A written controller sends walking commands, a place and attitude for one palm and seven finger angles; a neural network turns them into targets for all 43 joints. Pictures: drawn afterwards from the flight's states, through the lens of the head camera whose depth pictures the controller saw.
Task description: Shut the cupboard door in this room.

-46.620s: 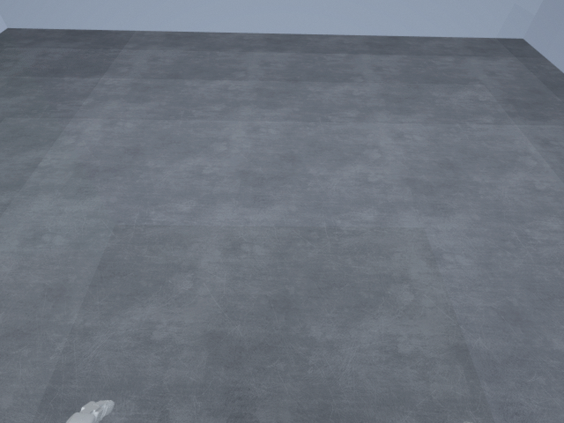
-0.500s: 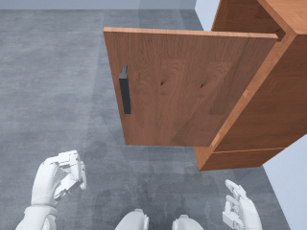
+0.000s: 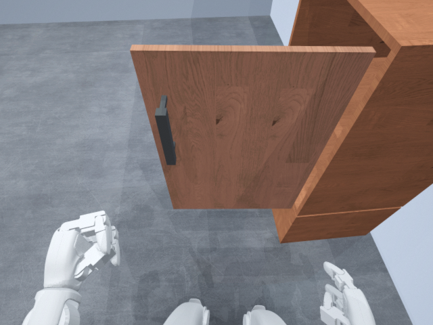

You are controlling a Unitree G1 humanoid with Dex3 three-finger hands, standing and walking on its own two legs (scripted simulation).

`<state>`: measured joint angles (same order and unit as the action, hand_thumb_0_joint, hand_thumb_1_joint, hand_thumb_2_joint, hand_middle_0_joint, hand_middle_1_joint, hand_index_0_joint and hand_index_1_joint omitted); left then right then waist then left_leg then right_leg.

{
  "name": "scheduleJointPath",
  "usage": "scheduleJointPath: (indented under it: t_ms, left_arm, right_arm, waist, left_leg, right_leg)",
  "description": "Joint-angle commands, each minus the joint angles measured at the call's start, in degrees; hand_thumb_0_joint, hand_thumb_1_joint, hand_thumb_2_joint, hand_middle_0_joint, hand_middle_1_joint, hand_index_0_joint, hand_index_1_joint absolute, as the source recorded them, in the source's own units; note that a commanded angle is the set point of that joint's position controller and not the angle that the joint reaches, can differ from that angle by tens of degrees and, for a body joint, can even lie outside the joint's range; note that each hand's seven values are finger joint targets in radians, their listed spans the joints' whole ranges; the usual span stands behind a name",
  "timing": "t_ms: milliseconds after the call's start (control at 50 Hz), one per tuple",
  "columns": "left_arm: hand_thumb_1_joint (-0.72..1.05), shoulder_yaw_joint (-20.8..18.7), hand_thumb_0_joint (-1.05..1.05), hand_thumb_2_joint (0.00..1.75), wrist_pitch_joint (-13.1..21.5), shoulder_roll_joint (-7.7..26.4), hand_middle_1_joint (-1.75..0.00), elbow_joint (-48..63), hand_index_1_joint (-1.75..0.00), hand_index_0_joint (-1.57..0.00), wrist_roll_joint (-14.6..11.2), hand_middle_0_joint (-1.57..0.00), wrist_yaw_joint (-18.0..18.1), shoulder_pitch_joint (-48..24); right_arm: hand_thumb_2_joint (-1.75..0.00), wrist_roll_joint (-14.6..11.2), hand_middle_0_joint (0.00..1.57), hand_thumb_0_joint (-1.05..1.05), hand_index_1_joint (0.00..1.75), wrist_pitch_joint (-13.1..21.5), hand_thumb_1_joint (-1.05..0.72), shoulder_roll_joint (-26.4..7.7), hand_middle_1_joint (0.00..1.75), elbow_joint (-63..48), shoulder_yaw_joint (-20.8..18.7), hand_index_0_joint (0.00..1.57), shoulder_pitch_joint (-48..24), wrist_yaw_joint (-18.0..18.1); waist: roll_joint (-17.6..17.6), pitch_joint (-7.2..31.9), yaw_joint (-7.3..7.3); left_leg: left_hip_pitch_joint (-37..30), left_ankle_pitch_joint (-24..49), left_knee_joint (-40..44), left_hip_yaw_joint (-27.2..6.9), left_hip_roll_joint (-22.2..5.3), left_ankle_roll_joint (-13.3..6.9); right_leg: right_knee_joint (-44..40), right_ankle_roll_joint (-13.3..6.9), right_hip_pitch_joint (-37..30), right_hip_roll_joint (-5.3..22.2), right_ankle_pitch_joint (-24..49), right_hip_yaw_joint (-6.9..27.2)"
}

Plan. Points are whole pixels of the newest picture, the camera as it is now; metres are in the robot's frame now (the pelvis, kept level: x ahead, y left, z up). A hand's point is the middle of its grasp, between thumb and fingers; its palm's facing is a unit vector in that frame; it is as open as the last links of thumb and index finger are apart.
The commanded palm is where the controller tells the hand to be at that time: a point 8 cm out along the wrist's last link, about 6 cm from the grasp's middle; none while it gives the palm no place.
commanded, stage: bring the fist close to the handle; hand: left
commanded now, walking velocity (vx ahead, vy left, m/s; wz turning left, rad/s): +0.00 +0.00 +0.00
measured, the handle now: (167, 132) +0.48 +0.14 +0.06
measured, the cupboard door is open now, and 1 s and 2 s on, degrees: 85 85 82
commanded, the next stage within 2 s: push the door shut along its arc in 1.44 s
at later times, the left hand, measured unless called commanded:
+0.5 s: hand (141, 212) +0.29 +0.15 +0.07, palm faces +0.08 -1.00 -0.02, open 3.1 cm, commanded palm +0.27 +0.20 +0.06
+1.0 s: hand (178, 181) +0.36 +0.10 +0.06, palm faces +0.03 -1.00 -0.03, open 3.1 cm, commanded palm +0.34 +0.15 +0.06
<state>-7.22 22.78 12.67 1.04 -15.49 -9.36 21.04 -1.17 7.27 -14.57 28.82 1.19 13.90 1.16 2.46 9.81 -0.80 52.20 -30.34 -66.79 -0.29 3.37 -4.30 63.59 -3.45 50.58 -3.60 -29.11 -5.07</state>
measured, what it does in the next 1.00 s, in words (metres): stands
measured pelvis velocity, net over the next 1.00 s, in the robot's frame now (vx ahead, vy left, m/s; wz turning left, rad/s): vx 0.00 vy -0.01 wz -0.01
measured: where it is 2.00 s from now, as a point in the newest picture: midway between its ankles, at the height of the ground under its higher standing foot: outside the picture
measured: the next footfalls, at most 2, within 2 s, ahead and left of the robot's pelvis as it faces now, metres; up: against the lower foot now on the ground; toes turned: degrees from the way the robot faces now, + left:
none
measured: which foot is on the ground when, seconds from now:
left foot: down 0.00-1.00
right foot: down 0.00-1.00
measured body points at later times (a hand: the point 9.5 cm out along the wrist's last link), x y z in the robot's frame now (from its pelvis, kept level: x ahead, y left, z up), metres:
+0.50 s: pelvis +0.00 -0.01 +0.00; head +0.06 -0.01 +0.45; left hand +0.28 +0.21 +0.07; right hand +0.17 -0.25 -0.09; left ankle +0.02 +0.07 -0.65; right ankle +0.02 -0.09 -0.65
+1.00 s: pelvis +0.00 -0.01 +0.01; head +0.07 -0.02 +0.45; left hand +0.35 +0.16 +0.06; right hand +0.14 -0.25 -0.10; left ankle +0.02 +0.07 -0.65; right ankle +0.02 -0.09 -0.65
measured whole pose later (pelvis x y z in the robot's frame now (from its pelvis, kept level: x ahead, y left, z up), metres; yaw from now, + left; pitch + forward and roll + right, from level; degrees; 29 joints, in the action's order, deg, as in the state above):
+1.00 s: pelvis +0.00 -0.01 +0.01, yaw +0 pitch +16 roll -1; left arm 0.2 20.9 6.8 -24.7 -6.5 4.5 -11.6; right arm 0.1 2.1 -13.7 33.2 0.7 13.8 -0.7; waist 2.4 8.9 1.3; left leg 50.4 -28.8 -63.1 1.0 3.5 -3.8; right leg 61.7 -3.8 50.0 -3.4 -28.1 -3.6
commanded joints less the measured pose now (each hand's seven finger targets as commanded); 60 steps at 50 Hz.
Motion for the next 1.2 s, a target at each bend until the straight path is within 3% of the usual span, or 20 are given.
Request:
scheduleJointPath:
  t_ms: [0, 60, 120, 220, 300, 360, 460, 540, 580, 680, 740, 760, 780, 860, 940, 980, 1020, 1040, 1080, 1180]
  left_arm:
    - [0.90, -4.2, 0.00, 0.90, 1.9, 7.4, -1.50, 13.3, -1.50, -1.30, -1.1, -1.30, -0.9, -2.6]
    - [0.90, -5.2, 0.00, 0.90, 4.6, 8.3, -1.50, 17.1, -1.50, -1.30, -0.9, -1.30, 1.6, -8.2]
    - [0.90, -2.5, 0.00, 0.90, 6.4, 5.2, -1.50, 12.7, -1.50, -1.30, 0.2, -1.30, 3.3, -12.0]
    - [0.90, 2.2, 0.00, 0.90, 2.5, 2.5, -1.50, 6.5, -1.50, -1.30, 1.5, -1.30, 1.0, -11.0]
    - [0.90, -0.8, 0.00, 0.90, -0.8, 5.9, -1.50, 8.0, -1.50, -1.30, 1.9, -1.30, 1.8, -15.2]
    - [0.90, -3.4, 0.00, 0.90, 0.7, 7.3, -1.50, 9.3, -1.50, -1.30, 2.0, -1.30, 5.3, -21.7]
    - [0.90, -1.3, 0.00, 0.90, 3.7, 3.7, -1.50, 2.7, -1.50, -1.30, 2.9, -1.30, 7.6, -22.6]
    - [0.90, 4.0, 0.00, 0.90, 2.2, 0.7, -1.50, -0.8, -1.50, -1.30, 4.5, -1.30, 5.7, -24.2]
    - [0.90, 5.1, 0.00, 0.90, 0.7, 0.2, -1.50, -2.0, -1.50, -1.30, 4.6, -1.30, 5.4, -25.8]
    - [0.90, 2.5, 0.00, 0.90, 2.6, 2.0, -1.50, -0.6, -1.50, -1.30, 5.6, -1.30, 10.1, -38.4]
    - [0.90, 2.8, 0.00, 0.90, 4.7, 0.3, -1.50, -2.6, -1.50, -1.30, 6.5, -1.30, 13.0, -39.4]
    - [0.90, 1.3, 0.00, 0.90, 5.1, 1.9, -1.50, -3.7, -1.50, -1.30, 7.1, -1.30, 13.8, -38.7]
    - [0.90, 4.0, 0.00, 0.90, 4.8, -0.8, -1.50, -5.9, -1.50, -1.30, 7.6, -1.30, 13.9, -38.6]
    - [0.90, 6.0, 0.00, 0.90, 2.6, -2.0, -1.50, -13.3, -1.50, -1.30, 9.4, -1.30, 13.6, -39.6]
    - [0.90, 7.2, 0.00, 0.90, 1.4, -3.8, -1.50, -15.3, -1.50, -1.30, 8.9, -1.30, 14.0, -48.8]
    - [0.90, 4.5, 0.00, 0.90, 2.6, -1.7, -1.50, -14.3, -1.50, -1.30, 8.5, -1.30, 15.1, -51.9]
    - [0.90, 5.2, 0.00, 0.90, 4.7, -2.6, -1.50, -13.9, -1.50, -1.30, 8.9, -1.30, 16.4, -56.6]
    - [0.90, 4.4, 0.00, 0.90, 5.8, -2.3, -1.50, -14.3, -1.50, -1.30, 9.3, -1.30, 17.1, -55.6]
    - [0.90, 1.9, 0.00, 0.90, 6.6, -0.5, -1.50, -17.2, -1.50, -1.30, 9.9, -1.30, 18.1, -51.3]
    - [0.90, 3.8, 0.00, 0.90, 5.1, -1.6, -1.50, -25.2, -1.50, -1.30, 11.7, -1.30, 17.4, -50.4]
  right_arm:
    - [-0.90, -0.3, 0.20, 0.00, 0.30, 2.5, -0.90, -7.2, 0.30, -9.9, -3.2, 0.20, -2.1, 1.4]
    - [-0.90, 0.4, 0.20, 0.00, 0.30, 2.9, -0.90, -6.5, 0.30, -9.1, -2.7, 0.20, -2.4, 1.6]
    - [-0.90, 0.8, 0.20, 0.00, 0.30, 3.3, -0.90, -6.2, 0.30, -7.3, -2.5, 0.20, -2.8, 1.2]
    - [-0.90, 0.1, 0.20, 0.00, 0.30, 2.6, -0.90, -7.0, 0.30, -7.7, -2.8, 0.20, -2.3, 0.7]
    - [-0.90, -0.2, 0.20, 0.00, 0.30, 1.4, -0.90, -6.9, 0.30, -8.5, -2.7, 0.20, -2.2, 1.1]
    - [-0.90, 0.3, 0.20, 0.00, 0.30, 1.3, -0.90, -6.2, 0.30, -7.7, -2.4, 0.20, -2.9, 1.4]
    - [-0.90, 1.0, 0.20, 0.00, 0.30, 1.3, -0.90, -6.1, 0.30, -5.9, -2.5, 0.20, -2.7, 0.4]
    - [-0.90, 0.4, 0.20, 0.00, 0.30, 0.6, -0.90, -6.6, 0.30, -5.8, -3.0, 0.20, -1.9, -0.1]
    - [-0.90, 0.2, 0.20, 0.00, 0.30, 0.2, -0.90, -6.8, 0.30, -6.0, -3.0, 0.20, -1.6, -0.1]
    - [-0.90, 0.8, 0.20, 0.00, 0.30, -0.3, -0.90, -6.5, 0.30, -4.9, -3.0, 0.20, -1.9, 0.4]
    - [-0.90, 1.5, 0.20, 0.00, 0.30, -0.4, -0.90, -6.0, 0.30, -4.0, -2.9, 0.20, -1.9, -0.2]
    - [-0.90, 1.6, 0.20, 0.00, 0.30, -0.6, -0.90, -6.3, 0.30, -3.7, -3.1, 0.20, -1.3, -0.3]
    - [-0.90, 1.6, 0.20, 0.00, 0.30, -0.8, -0.90, -6.0, 0.30, -3.6, -3.0, 0.20, -1.7, -0.7]
    - [-0.90, 1.4, 0.20, 0.00, 0.30, -2.5, -0.90, -6.7, 0.30, -3.2, -3.3, 0.20, -0.1, -1.3]
    - [-0.90, 1.2, 0.20, 0.00, 0.30, -3.4, -0.90, -6.7, 0.30, -2.7, -3.5, 0.20, 0.5, -1.1]
    - [-0.90, 1.4, 0.20, 0.00, 0.30, -3.4, -0.90, -6.6, 0.30, -2.5, -3.6, 0.20, 0.4, -0.9]
    - [-0.90, 1.6, 0.20, 0.00, 0.30, -3.2, -0.90, -6.2, 0.30, -2.0, -3.5, 0.20, 0.1, -1.0]
    - [-0.90, 1.9, 0.20, 0.00, 0.30, -3.1, -0.90, -6.2, 0.30, -1.8, -3.5, 0.20, 0.1, -1.2]
    - [-0.90, 2.2, 0.20, 0.00, 0.30, -3.5, -0.90, -6.2, 0.30, -1.7, -3.5, 0.20, 0.3, -1.6]
    - [-0.90, 2.1, 0.20, 0.00, 0.30, -5.2, -0.90, -6.2, 0.30, -1.6, -3.5, 0.20, 1.3, -2.2]
  waist:
    - [-2.0, 12.3, 0.44]
    - [-0.2, 12.5, 0.78]
    - [0.0, 9.7, 2.11]
    - [-1.0, 11.4, 2.09]
    - [-1.8, 14.0, 1.16]
    - [-1.4, 13.4, 0.92]
    - [-2.9, 13.5, 1.37]
    - [-1.1, 13.5, 2.10]
    - [-2.0, 13.2, 2.68]
    - [-2.5, 15.3, 2.71]
    - [-1.9, 17.7, 2.28]
    - [-2.6, 19.0, 1.77]
    - [-1.3, 18.0, 2.22]
    - [-3.3, 15.8, 3.11]
    - [-4.6, 15.1, 4.59]
    - [-4.6, 17.7, 3.79]
    - [-3.3, 18.5, 4.24]
    - [-1.6, 19.2, 3.38]
    - [-2.5, 20.1, 2.12]
    - [-4.9, 15.9, 3.41]
  left_leg:
    - [-6.1, 13.8, 10.8, -4.4, -2.5, 2.8]
    - [-6.2, 14.1, 9.9, -4.6, -2.6, 2.9]
    - [-5.0, 11.5, 8.9, -4.7, -2.7, 3.0]
    - [-4.8, 11.1, 9.2, -4.1, -2.4, 2.5]
    - [-5.9, 13.4, 10.3, -3.7, -2.4, 2.2]
    - [-5.2, 12.6, 10.0, -3.6, -2.5, 2.3]
    - [-4.8, 13.9, 9.5, -3.3, -2.5, 2.4]
    - [-7.7, 14.0, 10.9, -3.1, -2.6, 2.4]
    - [-7.9, 14.1, 10.9, -3.2, -2.6, 2.2]
    - [-9.8, 14.5, 11.3, -3.5, -2.7, 2.3]
    - [-11.0, 17.3, 10.8, -3.3, -2.6, 2.6]
    - [-11.1, 18.2, 10.7, -3.5, -2.7, 2.7]
    - [-11.2, 18.2, 10.7, -3.0, -2.6, 2.7]
    - [-11.3, 17.9, 11.8, -3.3, -2.9, 2.9]
    - [-12.3, 16.7, 12.3, -3.4, -3.0, 2.8]
    - [-12.4, 17.2, 11.9, -3.1, -2.8, 2.7]
    - [-13.5, 17.2, 11.8, -3.3, -2.9, 2.9]
    - [-14.4, 17.9, 11.8, -3.4, -2.9, 3.2]
    - [-13.3, 19.0, 11.7, -3.0, -2.7, 3.2]
    - [-9.3, 16.0, 12.5, -1.9, -2.5, 2.7]
  right_leg:
    - [-9.7, 1.2, -12.9, 1.8, 11.9, 5.6]
    - [-8.6, 1.0, -11.7, 1.5, 12.1, 5.6]
    - [-8.2, 1.0, -7.7, 1.6, 9.0, 5.4]
    - [-9.8, 1.4, -10.0, 2.3, 9.3, 6.6]
    - [-10.7, 1.7, -14.0, 2.6, 12.0, 7.1]
    - [-10.9, 1.6, -14.1, 2.6, 10.7, 8.0]
    - [-9.9, 1.7, -14.0, 2.8, 13.7, 7.8]
    - [-10.4, 1.7, -12.4, 2.8, 14.2, 6.6]
    - [-11.2, 1.9, -12.5, 2.9, 14.8, 7.0]
    - [-10.3, 1.6, -12.0, 2.7, 14.1, 6.2]
    - [-9.0, 1.5, -12.5, 2.7, 17.2, 5.7]
    - [-8.4, 1.3, -13.1, 2.5, 17.9, 5.6]
    - [-8.7, 1.4, -12.4, 2.6, 18.5, 5.7]
    - [-9.7, 1.4, -11.4, 2.4, 18.2, 5.1]
    - [-11.0, 1.7, -10.5, 2.5, 17.3, 5.0]
    - [-10.7, 1.6, -12.3, 2.6, 18.2, 5.6]
    - [-10.2, 1.5, -11.2, 2.6, 17.8, 5.3]
    - [-9.5, 1.3, -10.7, 2.5, 17.8, 5.0]
    - [-9.2, 1.2, -12.5, 2.4, 19.4, 5.3]
    - [-11.0, 1.7, -13.1, 2.7, 18.8, 6.2]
